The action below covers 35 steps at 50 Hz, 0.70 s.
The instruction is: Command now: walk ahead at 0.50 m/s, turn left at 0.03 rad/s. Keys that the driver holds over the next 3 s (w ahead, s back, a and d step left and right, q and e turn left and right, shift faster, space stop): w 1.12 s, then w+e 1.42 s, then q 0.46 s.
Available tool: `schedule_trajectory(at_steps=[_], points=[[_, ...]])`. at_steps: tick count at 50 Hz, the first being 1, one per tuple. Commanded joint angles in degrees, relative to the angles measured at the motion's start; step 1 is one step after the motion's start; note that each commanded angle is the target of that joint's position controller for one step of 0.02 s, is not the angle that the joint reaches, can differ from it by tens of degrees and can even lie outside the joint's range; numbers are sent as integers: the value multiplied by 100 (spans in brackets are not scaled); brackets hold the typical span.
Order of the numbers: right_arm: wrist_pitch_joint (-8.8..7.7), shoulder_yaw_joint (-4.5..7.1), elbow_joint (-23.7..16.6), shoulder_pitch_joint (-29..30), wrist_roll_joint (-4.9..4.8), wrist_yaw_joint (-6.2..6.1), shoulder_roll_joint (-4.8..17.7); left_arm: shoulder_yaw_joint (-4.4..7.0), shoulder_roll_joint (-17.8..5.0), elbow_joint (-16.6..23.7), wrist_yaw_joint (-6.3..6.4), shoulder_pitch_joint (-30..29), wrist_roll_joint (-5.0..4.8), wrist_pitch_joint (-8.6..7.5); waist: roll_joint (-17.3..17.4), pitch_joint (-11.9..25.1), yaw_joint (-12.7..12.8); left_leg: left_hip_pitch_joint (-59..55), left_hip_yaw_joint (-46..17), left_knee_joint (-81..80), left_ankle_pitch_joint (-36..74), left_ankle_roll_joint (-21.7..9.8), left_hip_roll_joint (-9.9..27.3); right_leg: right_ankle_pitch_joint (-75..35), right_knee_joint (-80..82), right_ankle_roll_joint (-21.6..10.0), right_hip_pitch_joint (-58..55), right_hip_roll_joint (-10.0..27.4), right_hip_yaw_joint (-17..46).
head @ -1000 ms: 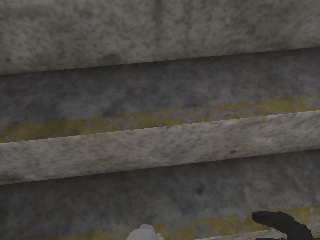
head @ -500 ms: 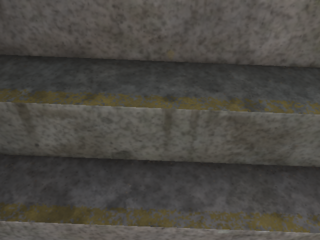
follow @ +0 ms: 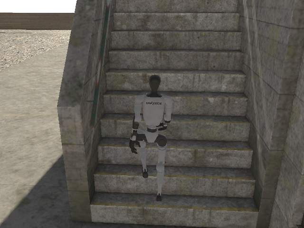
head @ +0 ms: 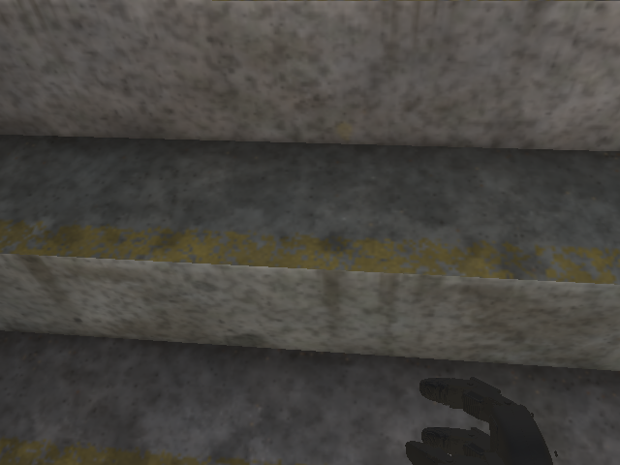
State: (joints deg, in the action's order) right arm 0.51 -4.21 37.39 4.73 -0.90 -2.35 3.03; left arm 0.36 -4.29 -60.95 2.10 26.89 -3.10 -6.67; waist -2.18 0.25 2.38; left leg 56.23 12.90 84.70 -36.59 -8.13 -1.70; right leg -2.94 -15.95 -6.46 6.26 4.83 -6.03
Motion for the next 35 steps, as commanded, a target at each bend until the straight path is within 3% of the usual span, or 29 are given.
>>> schedule_trajectory(at_steps=[1,2,3,4,5,6,7,8,9,10,11,13,16,18,20,21,22,23,24,25,26,27,28,29,30,31,32,33,35], points=[[219,601,769,-2680,395,-184,1424,409,-1690,954,-402,-623,106,-247,925,2462,-1387,-4432,-4241,-4289,-2016,-1003,674,-5695,-4612,-690,2090,-111,357],[280,803,985,-2172,489,-264,1586,383,-1103,1201,-470,-1496,452,-175,1675,1930,-1305,-3792,-6230,-5594,-2115,-1667,1466,-1096,-8229,-509,3367,-1066,803],[153,817,1030,-1343,432,-201,1437,195,-339,1977,-382,-2392,702,-48,708,1049,-948,-2705,-5816,-5637,-1739,-1270,1556,-266,-10736,-339,4360,-1138,1521],[-4,749,1326,-1047,469,-170,1153,-14,334,2471,-258,-2561,714,82,574,197,-425,-2108,-5156,-5529,-1777,-892,1651,234,-11496,-366,5353,-1144,1761],[-119,606,1829,-1310,457,-80,646,-145,590,2544,-171,-2060,662,187,376,-373,26,-1820,-4326,-5561,-1514,-393,1538,718,-11356,-399,5822,-1023,1901],[-195,441,2224,-1473,453,1,141,-200,582,2425,-96,-1491,585,274,236,-634,379,-1722,-3580,-5579,-957,-119,1336,841,-11197,-349,6003,-1021,1954],[-312,416,2316,-1537,392,90,121,-260,665,2175,17,-1022,558,340,204,-718,600,-1794,-2795,-5680,101,74,1248,603,-11111,-277,6062,-926,1837],[-468,389,2371,-1576,334,135,144,-255,469,2091,22,-931,517,344,87,-736,608,-1717,-2382,-5914,716,-21,1175,406,-10878,-210,6021,-976,1607],[-592,422,2335,-1526,242,121,346,-200,166,2065,7,-1075,370,330,40,-863,536,-1451,-2022,-6234,1301,-142,1177,183,-10225,-90,5685,-978,1305],[-716,454,2478,-1802,279,161,519,-154,126,1954,28,-1186,262,387,306,-634,403,-1839,-2084,-6345,1808,-444,1383,331,-11530,-109,5936,-1170,1163],[-840,516,2607,-2195,216,189,837,-193,239,2181,48,-1645,240,440,432,-718,227,-2386,-2353,-6721,1386,-483,1619,751,-12231,-144,6751,-1058,1169],[-938,571,2768,-2781,210,232,991,-249,379,2489,171,-2242,242,433,466,-845,-26,-3834,-2488,-7044,1456,-431,1886,1739,-13387,-280,8267,-879,1484],[-964,542,2712,-3010,167,102,854,-208,31,2885,19,-3173,321,428,6,-795,-177,-4006,-1833,-7531,1387,-237,1695,1595,-11798,-198,7930,-532,933],[-984,519,2729,-3342,49,-62,808,-294,119,3173,-50,-3613,347,530,47,-676,-268,-4047,-1589,-8207,1766,-317,1635,1344,-10258,-50,7314,-69,115],[-968,608,2823,-3860,139,-205,941,-300,188,3312,-105,-3801,298,616,589,-343,-561,-5271,-1586,-8502,2271,-513,1643,1646,-9708,-12,7466,164,-206],[-879,774,2861,-3973,50,-255,1243,-491,583,3316,-193,-3812,267,708,1289,118,-689,-5389,-1153,-9171,3190,-554,1776,2612,-8599,-274,6333,155,-505],[-804,775,2805,-4008,55,-264,1054,-502,613,3318,-211,-3873,249,734,1232,96,-733,-5283,-889,-9018,3872,-559,1609,3208,-7647,-382,5475,121,-477],[-805,697,2413,-3522,-92,-259,1090,-490,540,2960,-253,-3293,70,716,1029,733,-330,-4788,-401,-8304,7629,-633,1512,3708,-6475,-389,3458,-484,-782],[-909,677,2336,-3797,-185,-131,1321,-299,66,2620,-139,-2230,0,715,1507,1515,22,-5008,-634,-7002,11651,-882,1753,4255,-6401,-410,2199,-984,-958],[-1095,823,2303,-3690,-286,80,1861,-102,-453,2418,-100,-1040,123,724,1954,2267,639,-5468,-640,-5575,12527,-681,1983,3865,-5596,-517,1317,-966,-438],[-1201,856,1953,-3723,-411,297,1611,97,-994,2168,-51,-805,325,593,968,3006,478,-3667,-1202,-3856,11411,-350,1422,4183,-4573,-913,-365,-74,1866],[-1293,840,1760,-3476,-360,559,1451,312,-1562,1935,62,-37,547,675,-333,3729,709,-2653,-1565,-1711,7721,-204,533,5993,-2432,-1240,-977,979,4706],[-1284,976,1484,-2744,113,674,1406,523,-1781,1695,155,-333,506,844,-815,3636,678,-1743,-2386,823,4690,-154,-211,6958,-825,-1012,-472,972,6090],[-1166,915,958,-2206,405,582,851,581,-1794,1577,62,-1239,435,791,-598,3028,329,-869,-2798,3040,4260,81,-384,6952,-814,-579,251,1166,5756],[-1025,822,577,-1530,472,472,493,555,-1488,1160,34,-1592,402,685,-96,1698,20,-54,-2458,3329,4625,-61,-237,6654,-1439,-295,1217,1169,4595],[-892,646,405,-1537,539,399,95,371,-913,808,32,-1988,470,610,81,618,-430,258,-2381,3388,4797,-120,-238,5915,-1772,-142,2445,1022,3671],[-770,506,395,-1965,502,337,-221,188,-321,504,-38,-2341,553,543,-171,169,-981,416,-2402,3974,4540,-173,-258,5382,-1894,-49,3273,842,2904],[-665,448,518,-2371,404,298,-249,100,-61,341,-96,-2461,556,472,-103,-50,-1225,466,-2379,4008,4473,-132,-250,4949,-1883,42,3637,756,2246],[-527,368,641,-2418,199,189,-258,18,-22,43,-138,-1956,481,291,-52,-409,-1226,919,-2196,3673,4570,42,-298,3923,-1549,19,3683,705,1364]])
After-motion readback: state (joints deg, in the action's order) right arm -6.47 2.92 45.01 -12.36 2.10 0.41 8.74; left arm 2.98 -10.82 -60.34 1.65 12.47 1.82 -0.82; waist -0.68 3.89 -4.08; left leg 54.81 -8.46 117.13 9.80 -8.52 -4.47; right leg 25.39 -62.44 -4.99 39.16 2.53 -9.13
